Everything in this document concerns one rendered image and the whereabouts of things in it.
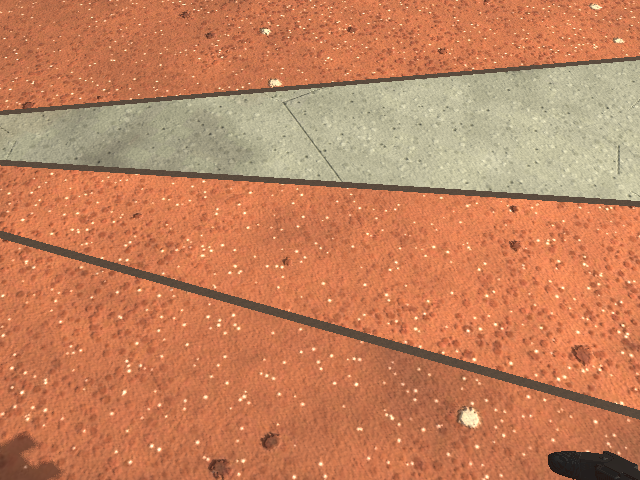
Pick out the robot right hand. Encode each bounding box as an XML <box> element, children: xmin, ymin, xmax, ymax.
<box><xmin>548</xmin><ymin>451</ymin><xmax>640</xmax><ymax>480</ymax></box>

